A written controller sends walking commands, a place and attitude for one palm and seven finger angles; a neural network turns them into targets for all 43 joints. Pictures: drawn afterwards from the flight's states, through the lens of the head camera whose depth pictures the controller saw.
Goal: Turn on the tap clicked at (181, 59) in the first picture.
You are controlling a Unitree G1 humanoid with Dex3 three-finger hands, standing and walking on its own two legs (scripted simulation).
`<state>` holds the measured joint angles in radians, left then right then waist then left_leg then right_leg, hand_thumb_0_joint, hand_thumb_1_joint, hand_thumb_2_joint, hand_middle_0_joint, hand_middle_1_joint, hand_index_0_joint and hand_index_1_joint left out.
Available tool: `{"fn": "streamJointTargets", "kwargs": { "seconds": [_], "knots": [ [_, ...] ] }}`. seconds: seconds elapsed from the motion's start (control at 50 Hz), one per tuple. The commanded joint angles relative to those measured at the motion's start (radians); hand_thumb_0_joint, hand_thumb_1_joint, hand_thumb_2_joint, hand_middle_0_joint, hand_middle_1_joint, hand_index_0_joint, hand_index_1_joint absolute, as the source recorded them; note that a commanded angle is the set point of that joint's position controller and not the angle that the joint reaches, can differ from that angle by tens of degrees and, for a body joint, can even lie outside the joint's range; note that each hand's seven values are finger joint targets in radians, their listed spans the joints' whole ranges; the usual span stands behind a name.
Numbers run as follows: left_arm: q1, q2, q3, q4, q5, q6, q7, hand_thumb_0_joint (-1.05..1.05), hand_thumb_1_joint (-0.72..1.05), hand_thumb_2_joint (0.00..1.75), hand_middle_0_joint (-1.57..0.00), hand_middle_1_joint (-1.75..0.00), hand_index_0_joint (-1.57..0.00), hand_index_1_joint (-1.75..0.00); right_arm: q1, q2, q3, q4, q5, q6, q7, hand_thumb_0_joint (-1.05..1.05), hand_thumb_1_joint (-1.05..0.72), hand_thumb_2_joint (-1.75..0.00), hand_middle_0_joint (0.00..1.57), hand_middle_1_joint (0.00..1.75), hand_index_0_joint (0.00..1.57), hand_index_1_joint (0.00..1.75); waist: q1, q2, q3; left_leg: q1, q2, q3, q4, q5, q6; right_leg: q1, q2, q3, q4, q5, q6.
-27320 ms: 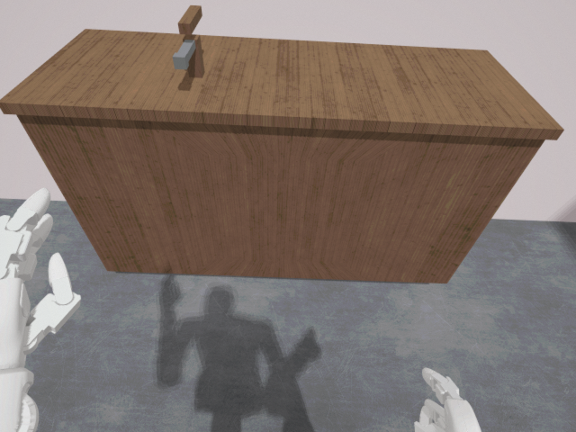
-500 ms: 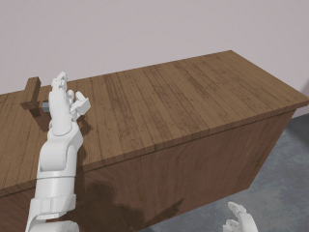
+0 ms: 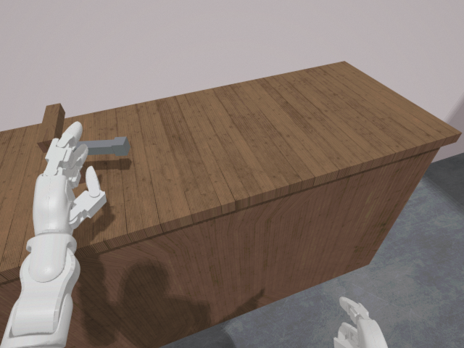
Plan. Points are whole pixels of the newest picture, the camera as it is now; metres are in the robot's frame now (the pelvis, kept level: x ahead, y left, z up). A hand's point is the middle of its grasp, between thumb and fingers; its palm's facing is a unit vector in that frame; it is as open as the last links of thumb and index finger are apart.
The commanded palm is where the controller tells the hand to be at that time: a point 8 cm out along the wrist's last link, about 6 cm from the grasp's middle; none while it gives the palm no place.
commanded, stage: draw the hand back beside the body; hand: left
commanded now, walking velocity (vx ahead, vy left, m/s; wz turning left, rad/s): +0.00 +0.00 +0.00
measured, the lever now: (121, 146) +0.46 +0.27 +0.12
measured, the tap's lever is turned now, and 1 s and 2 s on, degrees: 72 72 72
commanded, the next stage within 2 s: step back with the hand held close in 0.78 s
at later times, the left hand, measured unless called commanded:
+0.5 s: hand (55, 247) +0.20 +0.26 +0.15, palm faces +0.41 -0.86 -0.31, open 7.5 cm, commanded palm +0.15 +0.30 +0.17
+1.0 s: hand (53, 244) +0.20 +0.26 +0.16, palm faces +0.43 -0.83 -0.36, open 7.5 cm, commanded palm +0.15 +0.30 +0.17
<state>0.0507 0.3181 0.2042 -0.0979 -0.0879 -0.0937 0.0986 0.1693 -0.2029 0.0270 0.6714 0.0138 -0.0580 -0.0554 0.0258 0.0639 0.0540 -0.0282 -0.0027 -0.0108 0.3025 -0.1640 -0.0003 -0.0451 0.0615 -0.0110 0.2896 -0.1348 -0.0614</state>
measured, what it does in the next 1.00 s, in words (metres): stands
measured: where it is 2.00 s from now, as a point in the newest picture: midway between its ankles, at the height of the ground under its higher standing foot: outside the picture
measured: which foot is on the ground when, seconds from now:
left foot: down 0.00-1.00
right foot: down 0.00-1.00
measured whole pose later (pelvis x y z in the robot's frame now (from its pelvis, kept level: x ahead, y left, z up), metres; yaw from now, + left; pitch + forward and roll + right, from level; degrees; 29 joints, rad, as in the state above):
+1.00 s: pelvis +0.00 +0.01 +0.00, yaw +2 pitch -5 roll -1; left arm 0.40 0.33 0.29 -0.36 -0.06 -0.13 0.11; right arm 0.17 -0.22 0.02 0.63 0.00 -0.08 -0.05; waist 0.04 0.06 0.04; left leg -0.09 -0.02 -0.03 0.37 -0.19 0.01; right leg -0.08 0.05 -0.04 0.31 -0.15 -0.04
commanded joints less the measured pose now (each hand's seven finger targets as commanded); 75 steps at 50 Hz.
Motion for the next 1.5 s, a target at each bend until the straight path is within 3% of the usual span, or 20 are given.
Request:
{"fn": "streamJointTargets", "kwargs": {
  "seconds": [0.0, 0.08, 0.14, 0.18, 0.24, 0.36, 0.44, 0.48, 0.64, 0.76, 0.82, 0.88, 0.9, 0.94, 1.02, 1.1, 1.22, 1.38, 1.44, 1.48],
  "knots": [
    [-0.179, 0.198, 0.116, -0.266, 0.006, -0.091, 0.013, 0.00, 0.90, 0.90, -0.19, -0.26, -0.19, -0.26, -0.162, -0.107, -0.043, -0.163, -0.003, -0.067, -0.006, 0.00, -0.90, -0.90, 0.20, 0.30, 0.20, 0.30, 0.022, -0.001, -0.117, 0.000, -0.021, 0.017, -0.052, 0.054, 0.024, 0.020, -0.034, 0.013, -0.089, -0.003, 0.035],
    [-0.123, 0.193, 0.120, -0.311, 0.013, -0.104, 0.014, 0.00, 0.90, 0.90, -0.19, -0.27, -0.19, -0.27, -0.154, -0.108, -0.047, -0.161, -0.006, -0.079, -0.006, 0.00, -0.90, -0.90, 0.20, 0.30, 0.20, 0.30, 0.022, 0.002, -0.119, 0.011, -0.023, 0.009, -0.054, 0.063, 0.023, 0.024, -0.032, 0.008, -0.090, 0.001, 0.032],
    [-0.061, 0.176, 0.112, -0.314, 0.009, -0.105, 0.012, 0.00, 0.90, 0.90, -0.19, -0.28, -0.19, -0.28, -0.154, -0.110, -0.052, -0.159, -0.007, -0.082, -0.004, 0.00, -0.90, -0.90, 0.20, 0.30, 0.20, 0.30, 0.020, -0.052, -0.104, 0.012, -0.022, 0.011, -0.052, 0.054, 0.027, 0.016, -0.031, 0.009, -0.097, -0.010, 0.035],
    [-0.041, 0.175, 0.112, -0.342, 0.015, -0.109, 0.012, 0.00, 0.90, 0.90, -0.19, -0.29, -0.19, -0.29, -0.150, -0.110, -0.051, -0.157, -0.008, -0.086, -0.002, 0.00, -0.90, -0.90, 0.20, 0.30, 0.20, 0.30, 0.021, 0.012, -0.102, 0.013, -0.023, 0.001, -0.063, 0.046, 0.021, 0.019, -0.032, 0.008, -0.092, -0.015, 0.031],
    [0.013, 0.175, 0.121, -0.355, 0.013, -0.109, 0.014, 0.00, 0.90, 0.90, -0.20, -0.29, -0.20, -0.29, -0.150, -0.113, -0.054, -0.160, -0.010, -0.088, -0.002, 0.00, -0.90, -0.90, 0.20, 0.30, 0.20, 0.30, 0.023, -0.043, -0.084, 0.000, -0.022, -0.001, -0.059, 0.043, 0.023, 0.019, -0.031, 0.007, -0.097, -0.019, 0.032],
    [0.112, 0.200, 0.161, -0.424, 0.021, -0.110, 0.020, 0.00, 0.90, 0.90, -0.20, -0.30, -0.20, -0.30, -0.145, -0.118, -0.057, -0.163, -0.014, -0.101, 0.003, 0.00, -0.90, -0.90, 0.20, 0.30, 0.20, 0.30, 0.031, 0.038, -0.079, -0.007, -0.018, -0.016, -0.061, 0.056, 0.010, 0.034, -0.031, 0.004, -0.081, 0.001, 0.025],
    [0.193, 0.175, 0.155, -0.444, 0.017, -0.103, 0.019, 0.00, 0.90, 0.90, -0.20, -0.30, -0.20, -0.30, -0.142, -0.111, -0.056, -0.170, -0.016, -0.103, 0.005, 0.00, -0.90, -0.90, 0.20, 0.30, 0.20, 0.30, 0.031, -0.022, -0.059, -0.024, -0.013, -0.018, -0.058, 0.061, 0.012, 0.035, -0.030, 0.001, -0.077, -0.002, 0.027],
    [0.217, 0.183, 0.167, -0.472, 0.019, -0.103, 0.022, 0.00, 0.90, 0.90, -0.20, -0.30, -0.20, -0.30, -0.139, -0.110, -0.056, -0.172, -0.017, -0.108, 0.004, 0.00, -0.90, -0.90, 0.20, 0.30, 0.20, 0.30, 0.032, 0.031, -0.073, -0.014, -0.013, -0.018, -0.056, 0.063, 0.009, 0.037, -0.035, 0.005, -0.073, 0.002, 0.027],
    [0.166, 0.166, 0.142, -0.446, 0.025, -0.096, 0.031, 0.00, 0.90, 0.90, -0.20, -0.30, -0.20, -0.30, -0.138, -0.113, -0.052, -0.153, -0.017, -0.122, -0.002, 0.00, -0.90, -0.90, 0.20, 0.30, 0.20, 0.30, 0.025, -0.028, -0.052, -0.018, -0.013, -0.025, -0.053, 0.057, 0.014, 0.018, -0.032, -0.002, -0.068, -0.010, 0.027],
    [0.185, 0.187, 0.164, -0.459, 0.022, -0.091, 0.028, 0.00, 0.90, 0.90, -0.20, -0.30, -0.20, -0.30, -0.144, -0.116, -0.052, -0.153, -0.018, -0.123, 0.001, 0.00, -0.90, -0.90, 0.20, 0.30, 0.20, 0.30, 0.033, 0.017, -0.069, -0.014, -0.014, -0.024, -0.047, 0.095, 0.008, 0.036, -0.036, 0.001, -0.061, 0.023, 0.025],
    [0.208, 0.173, 0.158, -0.447, 0.020, -0.089, 0.026, 0.00, 0.90, 0.90, -0.20, -0.30, -0.20, -0.30, -0.142, -0.110, -0.052, -0.154, -0.020, -0.120, 0.000, 0.00, -0.90, -0.90, 0.20, 0.30, 0.20, 0.30, 0.034, -0.021, -0.071, -0.019, -0.012, -0.016, -0.043, 0.108, 0.012, 0.044, -0.037, 0.000, -0.057, 0.034, 0.029],
    [0.158, 0.193, 0.168, -0.488, 0.024, -0.096, 0.031, 0.00, 0.90, 0.90, -0.20, -0.30, -0.20, -0.30, -0.146, -0.108, -0.050, -0.155, -0.018, -0.124, -0.001, 0.00, -0.90, -0.90, 0.20, 0.30, 0.20, 0.30, 0.033, 0.047, -0.083, -0.011, -0.013, -0.019, -0.044, 0.105, 0.006, 0.045, -0.038, 0.003, -0.056, 0.034, 0.026],
    [0.155, 0.280, 0.274, -0.514, 0.020, -0.116, 0.040, 0.00, 0.90, 0.90, -0.20, -0.30, -0.20, -0.30, -0.172, -0.132, -0.041, -0.226, -0.003, -0.096, -0.006, 0.00, -0.90, -0.90, 0.20, 0.30, 0.20, 0.30, 0.014, 0.034, 0.046, -0.148, 0.015, -0.050, -0.008, 0.029, 0.027, -0.099, -0.084, 0.043, -0.070, 0.033, 0.040],
    [0.274, 0.192, 0.208, -0.450, 0.032, -0.115, 0.033, 0.00, 0.90, 0.90, -0.20, -0.30, -0.20, -0.30, -0.145, -0.121, -0.047, -0.218, -0.009, -0.062, -0.004, 0.00, -0.90, -0.90, 0.20, 0.30, 0.20, 0.30, 0.006, -0.029, -0.003, -0.142, 0.018, -0.058, 0.040, 0.001, 0.029, -0.141, -0.118, 0.058, -0.073, -0.016, 0.040],
    [0.376, 0.184, 0.207, -0.515, 0.035, -0.116, 0.043, 0.00, 0.90, 0.90, -0.20, -0.30, -0.20, -0.30, -0.106, -0.130, -0.064, -0.246, -0.007, -0.033, -0.014, 0.00, -0.90, -0.90, 0.20, 0.30, 0.20, 0.30, -0.001, -0.005, -0.175, -0.102, 0.033, -0.049, 0.074, 0.146, 0.027, -0.103, -0.124, 0.037, 0.023, 0.119, 0.046],
    [0.413, 0.201, 0.218, -0.546, 0.035, -0.094, 0.055, 0.00, 0.90, 0.90, -0.20, -0.30, -0.20, -0.30, -0.096, -0.138, -0.074, -0.261, -0.005, -0.012, -0.028, 0.00, -0.90, -0.90, 0.20, 0.30, 0.20, 0.30, -0.006, -0.039, -0.215, -0.112, 0.048, -0.059, 0.099, 0.267, 0.026, -0.115, -0.119, 0.024, 0.075, 0.187, 0.060],
    [0.403, 0.223, 0.231, -0.582, 0.041, -0.078, 0.075, 0.00, 0.90, 0.90, -0.20, -0.30, -0.20, -0.30, -0.095, -0.139, -0.085, -0.269, 0.001, 0.006, -0.038, 0.00, -0.90, -0.90, 0.20, 0.30, 0.20, 0.30, -0.012, -0.051, -0.192, -0.185, 0.048, -0.067, 0.130, 0.180, 0.028, -0.152, -0.127, 0.044, 0.084, 0.126, 0.059],
    [0.424, 0.230, 0.234, -0.623, 0.044, -0.088, 0.104, 0.00, 0.90, 0.90, -0.20, -0.30, -0.20, -0.30, -0.075, -0.135, -0.084, -0.258, 0.009, 0.010, -0.044, 0.00, -0.90, -0.90, 0.20, 0.30, 0.20, 0.30, -0.033, -0.070, -0.162, -0.199, 0.022, -0.050, 0.242, -0.099, 0.021, -0.329, -0.202, 0.092, 0.010, -0.148, 0.018],
    [0.417, 0.242, 0.248, -0.636, 0.046, -0.096, 0.115, 0.00, 0.90, 0.90, -0.20, -0.30, -0.20, -0.30, -0.081, -0.139, -0.076, -0.258, 0.006, 0.007, -0.051, 0.00, -0.90, -0.90, 0.20, 0.30, 0.20, 0.30, -0.033, -0.059, -0.124, -0.248, 0.040, -0.087, 0.205, -0.187, 0.025, -0.377, -0.174, 0.077, 0.019, -0.263, 0.029],
    [0.422, 0.243, 0.257, -0.654, 0.048, -0.097, 0.119, 0.00, 0.90, 0.90, -0.20, -0.30, -0.20, -0.30, -0.093, -0.143, -0.068, -0.260, -0.001, 0.003, -0.058, 0.00, -0.90, -0.90, 0.20, 0.30, 0.20, 0.30, -0.028, 0.013, -0.119, -0.337, 0.082, -0.161, 0.075, -0.252, 0.038, -0.300, -0.110, 0.048, 0.095, -0.259, 0.049]
  ]
}}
